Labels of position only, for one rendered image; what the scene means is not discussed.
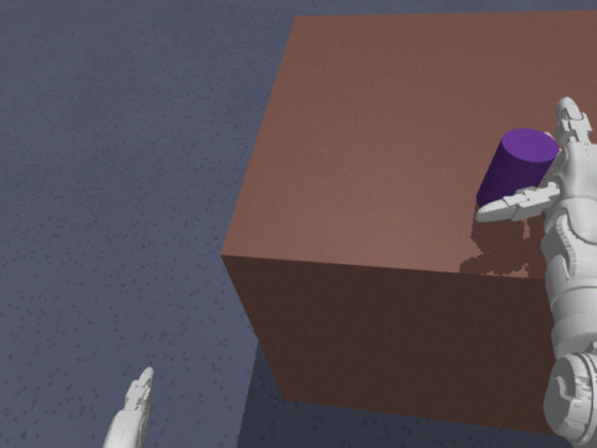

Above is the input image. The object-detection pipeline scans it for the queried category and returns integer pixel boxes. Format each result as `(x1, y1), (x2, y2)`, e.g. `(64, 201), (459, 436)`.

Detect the left robot hand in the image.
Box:
(103, 367), (154, 448)

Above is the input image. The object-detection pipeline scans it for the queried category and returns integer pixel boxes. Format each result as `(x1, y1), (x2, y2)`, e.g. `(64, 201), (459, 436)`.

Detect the can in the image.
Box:
(476, 128), (559, 208)

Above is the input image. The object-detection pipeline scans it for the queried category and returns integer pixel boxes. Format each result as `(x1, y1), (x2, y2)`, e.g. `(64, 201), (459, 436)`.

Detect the right robot hand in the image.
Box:
(476, 97), (597, 222)

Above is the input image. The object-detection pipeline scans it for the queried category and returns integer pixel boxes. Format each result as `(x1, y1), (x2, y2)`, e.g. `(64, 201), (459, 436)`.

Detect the right robot arm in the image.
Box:
(541, 198), (597, 448)

